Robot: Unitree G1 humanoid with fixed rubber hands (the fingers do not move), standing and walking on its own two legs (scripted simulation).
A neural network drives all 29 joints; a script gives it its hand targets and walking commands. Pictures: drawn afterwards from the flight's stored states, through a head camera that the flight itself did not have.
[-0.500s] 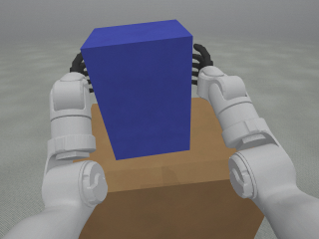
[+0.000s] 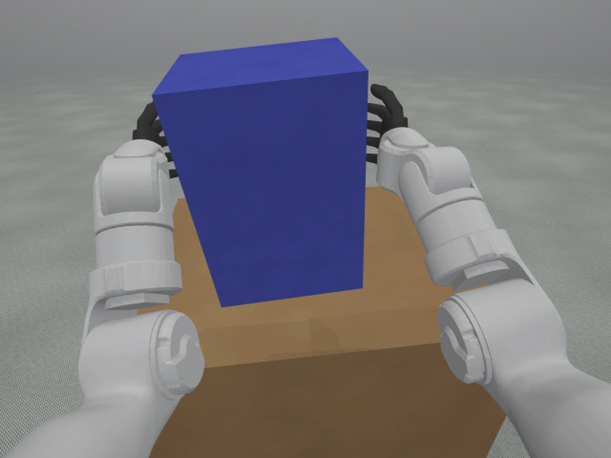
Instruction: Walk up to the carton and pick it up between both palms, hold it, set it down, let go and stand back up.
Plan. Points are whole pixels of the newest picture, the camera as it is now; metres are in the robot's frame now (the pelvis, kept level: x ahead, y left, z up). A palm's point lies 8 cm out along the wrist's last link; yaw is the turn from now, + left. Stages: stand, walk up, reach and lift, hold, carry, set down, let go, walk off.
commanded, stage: hold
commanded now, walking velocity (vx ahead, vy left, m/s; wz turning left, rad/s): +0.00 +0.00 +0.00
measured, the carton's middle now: (276, 178) +0.39 +0.01 +0.28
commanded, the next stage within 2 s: none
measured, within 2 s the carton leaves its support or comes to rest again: neither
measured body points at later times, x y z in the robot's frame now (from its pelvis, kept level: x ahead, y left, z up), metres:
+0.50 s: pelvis +0.00 +0.00 +0.00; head -0.10 +0.01 +0.44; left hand +0.38 +0.16 +0.32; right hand +0.37 -0.13 +0.33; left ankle +0.01 +0.12 -0.75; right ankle +0.04 -0.10 -0.75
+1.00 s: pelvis +0.00 +0.00 +0.00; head -0.10 +0.01 +0.44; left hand +0.38 +0.15 +0.32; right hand +0.37 -0.14 +0.33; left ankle +0.01 +0.12 -0.75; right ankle +0.04 -0.10 -0.75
